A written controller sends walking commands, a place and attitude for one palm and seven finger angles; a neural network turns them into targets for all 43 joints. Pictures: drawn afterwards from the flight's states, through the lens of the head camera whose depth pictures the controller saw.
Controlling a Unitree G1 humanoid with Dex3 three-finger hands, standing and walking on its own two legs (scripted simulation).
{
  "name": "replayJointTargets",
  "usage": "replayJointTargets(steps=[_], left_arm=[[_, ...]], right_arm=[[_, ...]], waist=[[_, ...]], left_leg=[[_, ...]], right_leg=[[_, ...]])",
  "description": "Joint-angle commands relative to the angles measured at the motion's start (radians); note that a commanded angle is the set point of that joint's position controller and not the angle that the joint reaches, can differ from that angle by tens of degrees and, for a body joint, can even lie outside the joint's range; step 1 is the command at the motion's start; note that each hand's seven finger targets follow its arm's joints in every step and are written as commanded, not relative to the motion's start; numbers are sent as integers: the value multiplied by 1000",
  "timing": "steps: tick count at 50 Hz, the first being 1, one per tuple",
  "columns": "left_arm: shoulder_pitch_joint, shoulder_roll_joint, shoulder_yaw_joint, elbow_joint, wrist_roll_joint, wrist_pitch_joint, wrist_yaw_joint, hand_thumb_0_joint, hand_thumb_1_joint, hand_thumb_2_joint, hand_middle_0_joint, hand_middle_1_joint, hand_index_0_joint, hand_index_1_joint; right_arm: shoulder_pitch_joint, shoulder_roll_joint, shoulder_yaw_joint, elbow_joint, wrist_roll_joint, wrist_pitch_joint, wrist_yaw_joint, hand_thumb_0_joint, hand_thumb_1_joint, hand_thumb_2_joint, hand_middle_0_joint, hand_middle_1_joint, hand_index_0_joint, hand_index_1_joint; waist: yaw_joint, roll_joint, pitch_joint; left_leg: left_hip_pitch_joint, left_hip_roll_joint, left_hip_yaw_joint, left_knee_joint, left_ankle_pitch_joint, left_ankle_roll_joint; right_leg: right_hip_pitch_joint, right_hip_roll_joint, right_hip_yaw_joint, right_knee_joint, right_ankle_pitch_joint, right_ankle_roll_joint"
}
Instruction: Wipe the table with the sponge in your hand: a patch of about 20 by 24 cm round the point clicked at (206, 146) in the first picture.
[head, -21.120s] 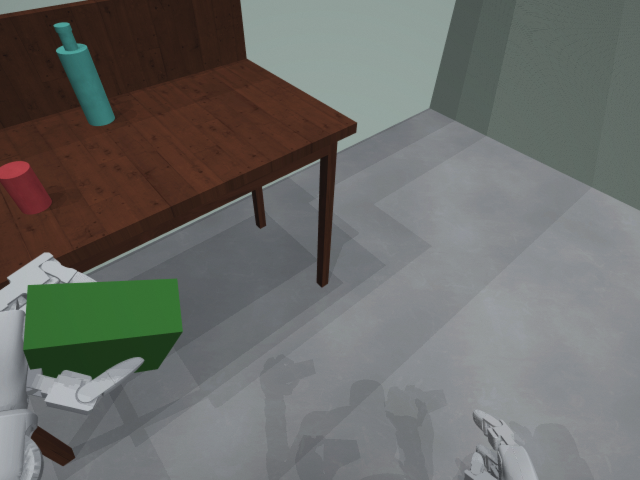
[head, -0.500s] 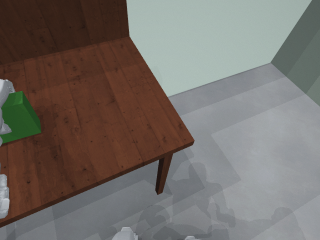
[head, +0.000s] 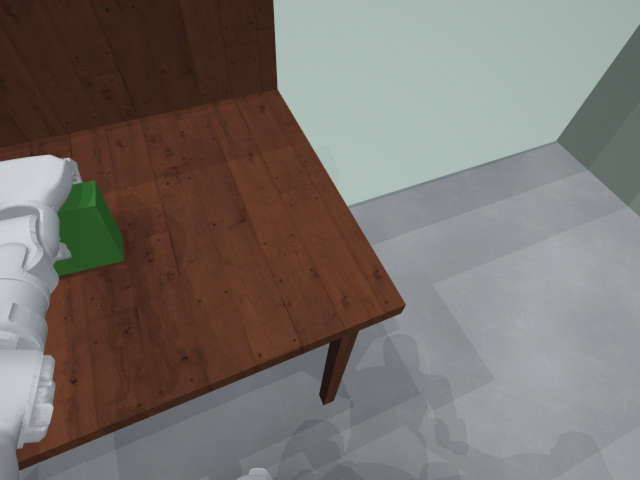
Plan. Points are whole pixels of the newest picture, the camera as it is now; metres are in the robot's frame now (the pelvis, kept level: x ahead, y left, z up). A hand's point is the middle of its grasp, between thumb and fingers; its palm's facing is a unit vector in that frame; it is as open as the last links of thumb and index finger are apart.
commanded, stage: slide across to the middle lane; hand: left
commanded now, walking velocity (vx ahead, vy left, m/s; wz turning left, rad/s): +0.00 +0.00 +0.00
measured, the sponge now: (60, 242) +0.41 +0.37 +0.01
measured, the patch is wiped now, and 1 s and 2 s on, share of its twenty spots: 0.30 0.55 0.65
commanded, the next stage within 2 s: wipe back along the middle lane in 0.30 s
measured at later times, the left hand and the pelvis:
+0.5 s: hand (96, 211) +0.43 +0.31 +0.05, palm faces -0.12 +0.01 -0.99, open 9.5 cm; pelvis +0.02 -0.02 +0.01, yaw +0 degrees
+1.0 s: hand (103, 237) +0.40 +0.29 +0.05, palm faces -0.06 +0.01 -1.00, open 9.6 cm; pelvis +0.02 -0.02 +0.01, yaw +0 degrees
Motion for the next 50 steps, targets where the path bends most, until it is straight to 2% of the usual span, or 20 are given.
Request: replayJointTargets(steps=[1,7,9,11,13,19,22,24,25,26,30,31,32,34,36,40,44,46,49,50], left_arm=[[-387,208,38,-180,2,8,34,0,100,1300,-1200,-1600,-1200,-1600],[-313,149,31,-219,-8,30,48,0,100,1300,-1200,-1600,-1200,-1600],[-316,191,82,-212,-13,42,58,0,100,1300,-1200,-1600,-1200,-1600],[-324,200,80,-204,-4,60,72,0,100,1300,-1200,-1600,-1200,-1600],[-328,142,29,-207,1,78,72,0,100,1300,-1200,-1600,-1200,-1600],[-350,97,2,-239,-15,81,53,0,100,1300,-1200,-1600,-1200,-1600],[-266,96,9,-212,-28,83,41,0,100,1300,-1200,-1600,-1200,-1600],[-195,112,40,-214,-37,81,30,0,100,1300,-1200,-1600,-1200,-1600],[-179,80,5,-219,-35,82,27,0,100,1300,-1200,-1600,-1200,-1600],[-155,123,43,-196,-24,86,29,0,100,1300,-1200,-1600,-1200,-1600],[-135,68,-4,-218,-10,91,34,0,100,1300,-1200,-1600,-1200,-1600],[-125,92,21,-206,-11,96,39,0,100,1300,-1200,-1600,-1200,-1600],[-131,84,8,-217,-8,96,39,0,100,1300,-1200,-1600,-1200,-1600],[-67,76,32,-246,-27,93,40,0,100,1300,-1200,-1600,-1200,-1600],[-37,79,30,-221,-27,104,43,0,100,1300,-1200,-1600,-1200,-1600],[-23,28,-10,-250,-23,114,43,0,100,1300,-1200,-1600,-1200,-1600],[49,1,-1,-307,-44,130,46,0,100,1300,-1200,-1600,-1200,-1600],[75,-39,-37,-326,-53,147,48,0,100,1300,-1200,-1600,-1200,-1600],[64,-21,-18,-349,-61,168,46,0,100,1300,-1200,-1600,-1200,-1600],[76,-62,-59,-362,-62,176,45,0,100,1300,-1200,-1600,-1200,-1600]], right_arm=[[69,-189,-60,-71,-13,-11,-10,0,-900,-900,200,300,200,300],[43,-180,-63,-93,-16,6,2,0,-900,-900,200,300,200,300],[27,-185,-60,-89,-15,9,3,0,-900,-900,200,300,200,300],[31,-188,-62,-89,-16,14,6,0,-900,-900,200,300,200,300],[25,-183,-62,-92,-13,14,10,0,-900,-900,200,300,200,300],[15,-177,-68,-78,-13,12,11,0,-900,-900,200,300,200,300],[19,-180,-68,-78,-13,19,11,0,-900,-900,200,300,200,300],[4,-180,-66,-86,-8,22,12,0,-900,-900,200,300,200,300],[5,-180,-64,-91,-10,25,13,0,-900,-900,200,300,200,300],[5,-186,-64,-89,-9,29,13,0,-900,-900,200,300,200,300],[-14,-182,-62,-102,-4,28,17,0,-900,-900,200,300,200,300],[-12,-186,-63,-103,-4,30,18,0,-900,-900,200,300,200,300],[-20,-186,-63,-106,-3,30,17,0,-900,-900,200,300,200,300],[-34,-180,-66,-117,-1,26,17,0,-900,-900,200,300,200,300],[-30,-184,-63,-116,-1,29,15,0,-900,-900,200,300,200,300],[-49,-179,-63,-125,1,28,18,0,-900,-900,200,300,200,300],[-81,-172,-62,-143,4,29,21,0,-900,-900,200,300,200,300],[-88,-170,-61,-150,5,31,21,0,-900,-900,200,300,200,300],[-118,-170,-54,-154,8,31,15,0,-900,-900,200,300,200,300],[-115,-165,-54,-159,9,32,15,0,-900,-900,200,300,200,300]], waist=[[-28,118,-329],[-10,96,-358],[1,68,-339],[-7,49,-344],[-16,44,-336],[-23,81,-361],[-14,30,-365],[11,29,-365],[4,21,-349],[10,-2,-321],[6,13,-265],[13,-12,-257],[8,-7,-255],[35,0,-298],[26,-27,-275],[26,-15,-249],[52,11,-268],[44,-12,-246],[50,-11,-215],[44,-8,-212]], left_leg=[[425,-11,-48,-96,317,18],[440,-14,-32,-91,426,16],[407,-15,-24,-101,417,21],[398,-22,-14,-98,415,25],[396,-25,-7,-99,416,27],[435,-24,-2,-96,442,31],[411,-32,12,-90,440,36],[387,-36,18,-98,449,36],[381,-41,25,-96,436,38],[359,-41,23,-100,415,39],[352,-46,24,-115,376,42],[338,-45,26,-116,360,42],[337,-46,28,-119,352,42],[350,-46,30,-123,380,41],[332,-49,35,-120,353,42],[340,-48,31,-131,330,42],[361,-42,27,-139,361,36],[366,-43,24,-140,339,36],[361,-40,15,-162,314,34],[373,-43,12,-162,312,34]], right_leg=[[-15,71,-17,-76,214,-76],[52,69,-17,-74,311,-72],[82,65,-10,-78,338,-73],[106,62,-11,-76,364,-68],[109,60,-10,-80,379,-65],[125,56,5,-90,422,-68],[177,52,7,-90,478,-62],[221,48,15,-89,518,-66],[224,49,12,-88,524,-62],[222,47,11,-92,510,-62],[195,47,10,-99,460,-64],[201,46,11,-103,455,-63],[201,44,15,-106,452,-62],[238,44,20,-103,481,-67],[237,43,18,-104,473,-61],[212,44,12,-107,420,-63],[225,46,10,-105,431,-72],[214,48,3,-112,400,-67],[209,47,2,-120,361,-72],[204,48,-4,-117,347,-70]])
